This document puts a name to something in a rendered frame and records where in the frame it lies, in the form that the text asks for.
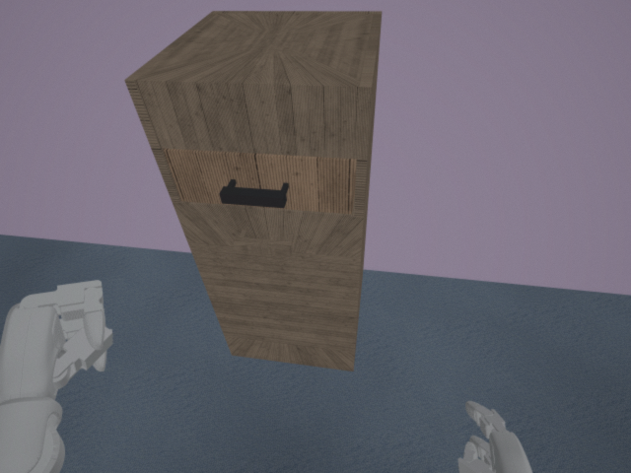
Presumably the handle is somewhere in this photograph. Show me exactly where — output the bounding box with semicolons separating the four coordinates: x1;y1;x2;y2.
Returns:
233;237;293;257
219;179;289;208

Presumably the left robot hand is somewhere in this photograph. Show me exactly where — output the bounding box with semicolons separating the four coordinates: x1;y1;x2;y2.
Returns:
0;280;113;403

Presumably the robot left forearm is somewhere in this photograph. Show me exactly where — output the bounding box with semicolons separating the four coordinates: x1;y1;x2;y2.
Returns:
0;397;65;473

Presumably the right robot hand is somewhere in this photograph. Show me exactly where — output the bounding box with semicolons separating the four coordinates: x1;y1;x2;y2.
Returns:
457;401;532;473

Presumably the drawer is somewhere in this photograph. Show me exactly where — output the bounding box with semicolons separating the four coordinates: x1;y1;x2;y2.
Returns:
163;149;357;214

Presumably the cabinet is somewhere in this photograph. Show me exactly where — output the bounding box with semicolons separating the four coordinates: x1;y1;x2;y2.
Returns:
124;11;382;372

